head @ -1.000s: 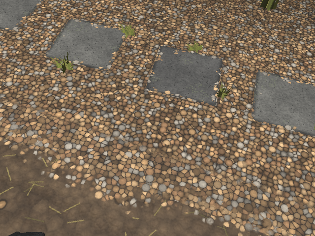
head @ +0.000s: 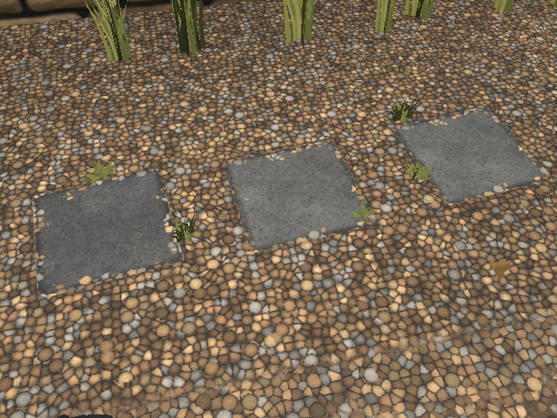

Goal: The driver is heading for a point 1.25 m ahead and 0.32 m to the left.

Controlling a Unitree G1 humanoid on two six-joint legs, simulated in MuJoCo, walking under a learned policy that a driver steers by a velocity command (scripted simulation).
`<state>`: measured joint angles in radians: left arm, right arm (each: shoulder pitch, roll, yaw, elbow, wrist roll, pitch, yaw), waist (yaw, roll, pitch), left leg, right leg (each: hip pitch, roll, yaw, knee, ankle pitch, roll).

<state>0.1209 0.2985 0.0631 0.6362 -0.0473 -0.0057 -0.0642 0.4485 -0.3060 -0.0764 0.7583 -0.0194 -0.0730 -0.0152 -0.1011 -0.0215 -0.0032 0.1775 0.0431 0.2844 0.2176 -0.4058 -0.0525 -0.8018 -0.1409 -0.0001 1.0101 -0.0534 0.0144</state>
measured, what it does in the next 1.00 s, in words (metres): walks ahead, turning left: right foot, then left foot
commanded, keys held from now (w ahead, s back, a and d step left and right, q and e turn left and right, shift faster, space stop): w+e+shift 0.04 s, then w+shift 0.06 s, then w+q+shift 0.90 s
